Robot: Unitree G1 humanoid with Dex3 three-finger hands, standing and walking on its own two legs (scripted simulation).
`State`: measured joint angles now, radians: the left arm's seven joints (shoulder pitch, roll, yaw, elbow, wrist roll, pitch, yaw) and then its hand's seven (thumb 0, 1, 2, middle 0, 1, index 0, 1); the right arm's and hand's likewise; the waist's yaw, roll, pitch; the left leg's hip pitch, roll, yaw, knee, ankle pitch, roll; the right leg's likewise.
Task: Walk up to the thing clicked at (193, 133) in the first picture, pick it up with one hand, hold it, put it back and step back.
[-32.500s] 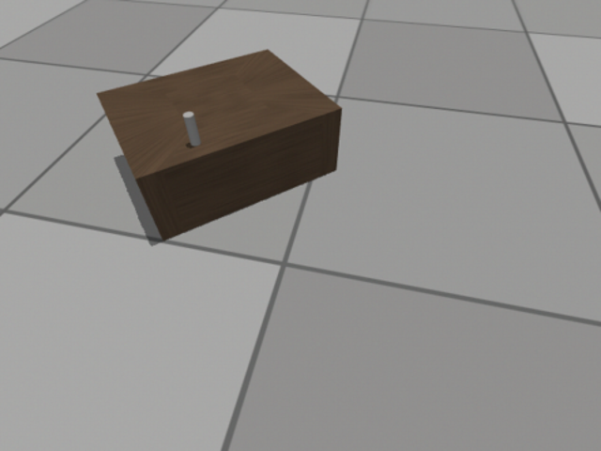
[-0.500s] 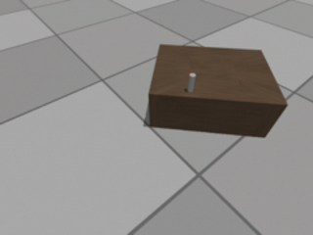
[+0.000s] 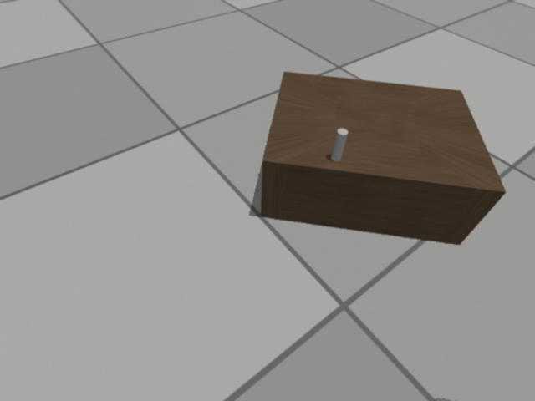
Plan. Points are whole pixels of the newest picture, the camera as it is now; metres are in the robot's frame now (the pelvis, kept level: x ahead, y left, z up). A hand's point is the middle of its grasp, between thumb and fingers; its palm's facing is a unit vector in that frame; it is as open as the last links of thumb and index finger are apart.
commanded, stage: step back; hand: right
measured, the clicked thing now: (339, 145) +1.07 -0.25 -0.34
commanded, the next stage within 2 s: stand in 0.14 s
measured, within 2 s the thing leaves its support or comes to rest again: neither
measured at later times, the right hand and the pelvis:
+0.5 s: hand out of the picture +0.07 -0.26 -0.14, palm faces +0.00 +0.95 -0.32, open 7.4 cm; pelvis -0.01 -0.01 +0.01, yaw +0 degrees
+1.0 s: hand out of the picture +0.05 -0.26 -0.15, palm faces -0.02 +0.95 -0.32, open 7.4 cm; pelvis -0.01 -0.01 +0.01, yaw +0 degrees
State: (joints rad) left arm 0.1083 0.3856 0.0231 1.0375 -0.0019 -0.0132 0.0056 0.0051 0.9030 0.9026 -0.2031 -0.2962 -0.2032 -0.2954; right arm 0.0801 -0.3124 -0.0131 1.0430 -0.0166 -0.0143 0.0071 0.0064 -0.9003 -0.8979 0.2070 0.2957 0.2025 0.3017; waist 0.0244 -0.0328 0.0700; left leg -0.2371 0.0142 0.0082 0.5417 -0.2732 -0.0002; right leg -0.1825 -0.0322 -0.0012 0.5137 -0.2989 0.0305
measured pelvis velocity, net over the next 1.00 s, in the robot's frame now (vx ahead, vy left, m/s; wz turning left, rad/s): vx -0.01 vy -0.01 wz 0.00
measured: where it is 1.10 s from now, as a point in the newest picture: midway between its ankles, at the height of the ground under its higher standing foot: outside the picture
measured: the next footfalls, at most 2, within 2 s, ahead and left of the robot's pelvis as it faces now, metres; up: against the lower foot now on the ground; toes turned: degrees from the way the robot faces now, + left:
none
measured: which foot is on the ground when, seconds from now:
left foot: down 0.00-1.00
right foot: down 0.00-1.00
